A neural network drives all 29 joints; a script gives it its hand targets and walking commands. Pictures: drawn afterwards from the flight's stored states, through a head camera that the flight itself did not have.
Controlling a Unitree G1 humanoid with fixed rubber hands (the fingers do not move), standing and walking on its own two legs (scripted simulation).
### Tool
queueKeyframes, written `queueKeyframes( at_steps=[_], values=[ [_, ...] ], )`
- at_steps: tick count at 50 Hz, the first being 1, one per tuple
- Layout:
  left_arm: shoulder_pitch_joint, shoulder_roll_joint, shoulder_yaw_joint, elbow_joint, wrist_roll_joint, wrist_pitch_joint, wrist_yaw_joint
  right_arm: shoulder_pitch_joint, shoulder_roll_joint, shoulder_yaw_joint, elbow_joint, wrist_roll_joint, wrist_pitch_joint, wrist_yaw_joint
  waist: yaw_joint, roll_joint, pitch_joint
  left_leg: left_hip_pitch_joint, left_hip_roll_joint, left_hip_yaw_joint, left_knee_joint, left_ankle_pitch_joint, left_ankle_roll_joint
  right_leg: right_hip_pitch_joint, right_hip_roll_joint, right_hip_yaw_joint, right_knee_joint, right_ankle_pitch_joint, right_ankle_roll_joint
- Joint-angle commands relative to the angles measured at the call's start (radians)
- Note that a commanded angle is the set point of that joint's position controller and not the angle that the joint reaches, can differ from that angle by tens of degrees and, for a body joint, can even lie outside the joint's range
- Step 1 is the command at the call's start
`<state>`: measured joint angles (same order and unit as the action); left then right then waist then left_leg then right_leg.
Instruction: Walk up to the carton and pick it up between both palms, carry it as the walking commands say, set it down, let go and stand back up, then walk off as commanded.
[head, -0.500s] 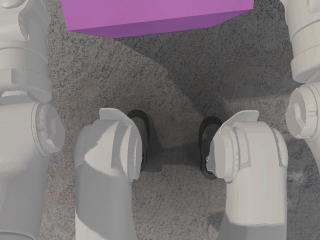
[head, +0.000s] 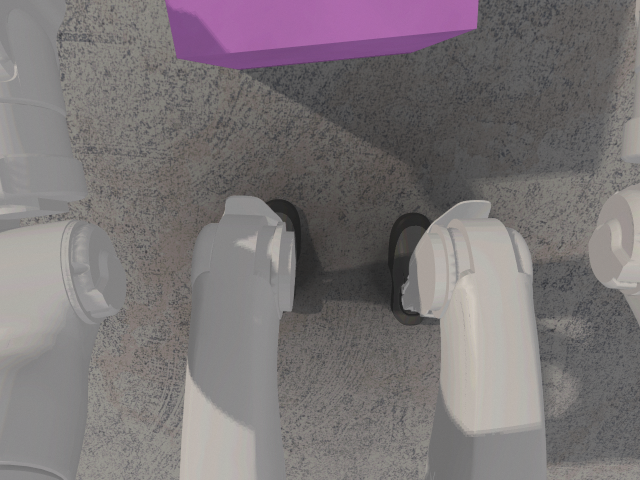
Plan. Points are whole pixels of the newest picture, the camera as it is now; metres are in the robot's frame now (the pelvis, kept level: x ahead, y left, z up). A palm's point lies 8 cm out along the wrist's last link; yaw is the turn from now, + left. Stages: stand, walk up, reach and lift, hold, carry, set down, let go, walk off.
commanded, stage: set down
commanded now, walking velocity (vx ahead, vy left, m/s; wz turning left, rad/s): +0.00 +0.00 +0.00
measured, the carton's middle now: out of the picture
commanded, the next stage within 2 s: let go in 0.86 s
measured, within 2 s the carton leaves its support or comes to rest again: neither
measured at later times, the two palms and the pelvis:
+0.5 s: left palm out of the picture +0.54 +0.28 +0.00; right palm out of the picture +0.59 -0.17 +0.00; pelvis -0.01 +0.00 +0.12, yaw +1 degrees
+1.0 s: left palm out of the picture +0.53 +0.28 +0.09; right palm out of the picture +0.58 -0.17 +0.09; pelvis +0.01 +0.01 +0.23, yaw +1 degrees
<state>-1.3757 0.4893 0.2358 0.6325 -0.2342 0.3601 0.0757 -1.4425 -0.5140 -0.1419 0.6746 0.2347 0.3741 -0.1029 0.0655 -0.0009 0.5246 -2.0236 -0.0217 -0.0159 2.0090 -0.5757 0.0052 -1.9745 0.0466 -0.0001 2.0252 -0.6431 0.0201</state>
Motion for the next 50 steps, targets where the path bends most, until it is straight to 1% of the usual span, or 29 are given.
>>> queueKeyframes(
  at_steps=[1, 2, 3, 5, 6, 7, 8, 10, 12, 13, 16, 17, 18, 20, 21, 23, 25, 27, 28, 30, 32, 34, 36, 37, 43, 44, 47, 49, 50],
  values=[
    [-0.355, 0.310, 0.084, -0.291, 0.003, -0.029, -0.021, -0.300, -0.194, -0.063, -0.240, -0.028, -0.016, -0.002, -0.009, -0.007, -2.208, 1.044, -0.033, 0.053, -0.189, 0.678, -0.009, 0.682, 0.028, -0.063, -0.252, 0.508, -0.025],
    [-0.341, 0.262, 0.061, -0.162, 0.004, -0.016, -0.022, -0.354, -0.178, -0.058, -0.193, -0.038, -0.011, -0.003, 0.021, -0.036, -2.093, 0.937, -0.032, 0.047, -0.242, 0.641, -0.011, 0.643, 0.032, -0.072, -0.250, 0.468, -0.016],
    [-0.371, 0.278, 0.072, -0.243, 0.000, -0.016, -0.027, -0.368, -0.227, -0.099, -0.252, -0.052, -0.012, -0.007, -0.033, -0.024, -2.142, 0.942, -0.030, 0.056, -0.251, 0.595, -0.013, 0.677, 0.030, -0.070, -0.288, 0.467, -0.022],
    [-0.388, 0.308, 0.072, -0.303, 0.005, 0.002, -0.029, -0.339, -0.178, -0.053, -0.302, 0.001, 0.010, -0.006, 0.015, 0.012, -2.260, 1.045, -0.040, 0.066, -0.279, 0.668, -0.009, 0.771, 0.032, -0.051, -0.331, 0.516, -0.018],
    [-0.411, 0.260, 0.035, -0.243, 0.007, 0.021, -0.033, -0.371, -0.196, -0.094, -0.225, -0.026, 0.014, 0.003, -0.017, 0.057, -2.146, 1.078, -0.014, 0.023, -0.316, 0.650, -0.014, 0.619, 0.031, -0.071, -0.334, 0.437, -0.021],
    [-0.421, 0.295, 0.064, -0.317, 0.002, 0.021, -0.029, -0.400, -0.242, -0.096, -0.337, -0.006, 0.016, -0.005, 0.004, 0.072, -2.268, 1.161, -0.025, 0.034, -0.309, 0.725, -0.017, 0.696, 0.031, -0.059, -0.350, 0.488, -0.023],
    [-0.442, 0.328, 0.077, -0.330, 0.004, 0.030, -0.025, -0.384, -0.221, -0.062, -0.268, -0.011, 0.039, -0.006, 0.034, 0.062, -2.308, 1.155, -0.024, 0.042, -0.301, 0.687, -0.021, 0.738, 0.025, -0.047, -0.362, 0.468, -0.026],
    [-0.404, 0.295, 0.069, -0.179, -0.006, 0.050, -0.033, -0.420, -0.225, -0.066, -0.271, -0.003, 0.050, 0.000, 0.004, -0.046, -2.226, 1.102, -0.026, 0.057, -0.370, 0.592, 0.000, 0.786, 0.034, -0.067, -0.414, 0.428, -0.008],
    [-0.373, 0.295, 0.088, -0.133, 0.009, 0.057, -0.047, -0.374, -0.211, -0.068, -0.197, -0.033, 0.067, 0.001, 0.011, -0.047, -2.196, 0.898, -0.040, 0.080, -0.388, 0.520, -0.010, 0.938, 0.016, -0.016, -0.424, 0.519, -0.017],
    [-0.424, 0.316, 0.071, -0.225, -0.017, 0.057, -0.047, -0.433, -0.197, -0.047, -0.272, -0.024, 0.076, 0.000, 0.020, -0.078, -2.207, 0.936, -0.040, 0.079, -0.437, 0.492, -0.001, 0.958, 0.025, -0.031, -0.458, 0.468, -0.006],
    [-0.478, 0.351, 0.069, -0.269, 0.005, 0.062, -0.043, -0.495, -0.212, -0.047, -0.406, 0.027, 0.077, -0.004, 0.038, -0.032, -2.359, 1.088, -0.047, 0.097, -0.463, 0.552, 0.008, 1.043, 0.029, -0.016, -0.519, 0.510, -0.008],
    [-0.444, 0.361, 0.081, -0.203, 0.004, 0.070, -0.049, -0.416, -0.190, -0.037, -0.225, -0.007, 0.098, 0.006, 0.042, -0.017, -2.233, 1.044, -0.030, 0.075, -0.498, 0.505, -0.001, 0.943, 0.013, -0.035, -0.519, 0.452, -0.004],
    [-0.386, 0.364, 0.079, -0.184, 0.013, 0.069, -0.049, -0.425, -0.191, -0.047, -0.252, -0.001, 0.084, 0.010, 0.058, -0.027, -2.243, 1.073, -0.036, 0.077, -0.510, 0.524, -0.001, 0.988, 0.027, -0.039, -0.527, 0.461, 0.000],
    [-0.436, 0.304, 0.055, -0.225, -0.005, 0.082, -0.047, -0.415, -0.253, -0.091, -0.256, -0.031, 0.091, 0.016, -0.034, -0.051, -2.233, 1.121, -0.036, 0.059, -0.524, 0.547, -0.004, 0.993, 0.020, -0.037, -0.573, 0.485, -0.010],
    [-0.401, 0.337, 0.057, -0.186, -0.005, 0.082, -0.047, -0.392, -0.224, -0.065, -0.208, -0.033, 0.093, 0.015, 0.001, -0.041, -2.266, 1.176, -0.036, 0.064, -0.562, 0.533, -0.011, 1.013, 0.032, -0.056, -0.592, 0.433, -0.007],
    [-0.441, 0.319, 0.045, -0.223, -0.006, 0.082, -0.052, -0.420, -0.245, -0.087, -0.257, -0.048, 0.083, 0.022, -0.033, -0.008, -2.210, 1.249, -0.028, 0.051, -0.596, 0.574, -0.012, 0.949, 0.032, -0.070, -0.636, 0.446, -0.009],
    [-0.437, 0.330, 0.033, -0.372, 0.002, 0.073, -0.041, -0.398, -0.220, -0.083, -0.321, -0.018, 0.079, 0.026, -0.002, 0.064, -2.307, 1.457, -0.036, 0.022, -0.618, 0.781, -0.016, 0.937, 0.040, -0.057, -0.660, 0.533, -0.004],
    [-0.442, 0.330, 0.037, -0.237, -0.002, 0.094, -0.035, -0.427, -0.274, -0.102, -0.313, -0.014, 0.080, 0.032, -0.024, 0.011, -2.327, 1.463, -0.019, 0.013, -0.669, 0.698, -0.004, 0.982, 0.042, -0.061, -0.710, 0.491, -0.001],
    [-0.446, 0.301, 0.032, -0.318, -0.013, 0.089, -0.042, -0.370, -0.261, -0.106, -0.268, -0.010, 0.082, 0.042, -0.034, 0.080, -2.254, 1.491, -0.018, 0.007, -0.699, 0.792, -0.013, 0.934, 0.033, -0.035, -0.739, 0.540, -0.016],
    [-0.376, 0.338, 0.077, -0.282, 0.041, 0.072, -0.035, -0.304, -0.191, -0.064, -0.184, -0.023, 0.078, 0.062, 0.025, 0.028, -2.233, 1.484, -0.023, 0.015, -0.736, 0.781, -0.010, 1.008, 0.041, -0.040, -0.783, 0.523, -0.006],
    [-0.349, 0.244, 0.014, -0.249, 0.018, 0.078, -0.041, -0.325, -0.262, -0.142, -0.247, -0.065, 0.054, 0.065, -0.069, 0.029, -2.252, 1.571, -0.008, -0.012, -0.757, 0.844, -0.019, 0.992, 0.038, -0.070, -0.804, 0.563, -0.011],
    [-0.408, 0.323, 0.060, -0.398, 0.014, 0.066, -0.030, -0.397, -0.302, -0.139, -0.435, -0.032, 0.045, 0.055, -0.027, 0.023, -2.467, 1.718, -0.024, -0.014, -0.785, 0.912, -0.012, 1.107, 0.060, -0.062, -0.842, 0.611, -0.008],
    [-0.295, 0.249, 0.025, -0.202, 0.025, 0.072, -0.029, -0.318, -0.239, -0.120, -0.255, -0.042, 0.047, 0.075, 0.000, 0.023, -2.282, 1.751, -0.005, -0.040, -0.848, 0.976, -0.018, 0.989, 0.059, -0.073, -0.892, 0.554, 0.000],
    [-0.348, 0.231, 0.020, -0.258, 0.012, 0.071, -0.029, -0.313, -0.298, -0.152, -0.275, -0.052, 0.040, 0.081, -0.055, 0.053, -2.239, 1.765, 0.000, -0.049, -0.870, 0.933, -0.023, 0.962, 0.058, -0.073, -0.922, 0.504, -0.016],
    [-0.273, 0.198, 0.088, -0.008, 0.132, 0.003, -0.062, -0.226, -0.139, -0.097, 0.017, -0.095, -0.008, 0.114, 0.023, 0.013, -1.897, 1.518, -0.014, -0.010, -0.938, 0.743, -0.011, 0.998, 0.041, -0.035, -0.992, 0.501, -0.004],
    [-0.236, 0.116, 0.059, 0.063, 0.142, -0.011, -0.072, -0.212, -0.130, -0.114, 0.043, -0.111, -0.028, 0.114, 0.004, 0.051, -1.853, 1.501, -0.018, -0.020, -0.945, 0.802, -0.019, 0.961, 0.034, -0.023, -1.008, 0.523, -0.013],
    [-0.191, 0.147, 0.006, -0.078, 0.123, -0.046, -0.071, -0.208, -0.106, -0.098, -0.081, -0.153, -0.069, 0.097, -0.022, 0.018, -2.136, 1.662, -0.011, -0.033, -0.935, 0.866, -0.008, 1.142, 0.044, -0.049, -0.979, 0.623, 0.003],
    [0.037, 0.115, -0.017, -0.055, 0.146, -0.043, -0.079, 0.063, -0.077, -0.100, -0.085, -0.213, -0.050, 0.086, -0.031, 0.006, -2.255, 1.714, -0.028, 0.000, -0.954, 0.864, -0.007, 1.311, 0.040, -0.024, -1.004, 0.704, 0.001],
    [-0.029, 0.179, 0.014, -0.219, 0.143, -0.051, -0.069, 0.005, -0.167, -0.142, -0.215, -0.248, -0.059, 0.059, -0.061, -0.025, -2.348, 1.737, -0.020, -0.003, -0.942, 0.854, -0.018, 1.340, 0.038, -0.036, -0.989, 0.696, -0.004]
  ],
)
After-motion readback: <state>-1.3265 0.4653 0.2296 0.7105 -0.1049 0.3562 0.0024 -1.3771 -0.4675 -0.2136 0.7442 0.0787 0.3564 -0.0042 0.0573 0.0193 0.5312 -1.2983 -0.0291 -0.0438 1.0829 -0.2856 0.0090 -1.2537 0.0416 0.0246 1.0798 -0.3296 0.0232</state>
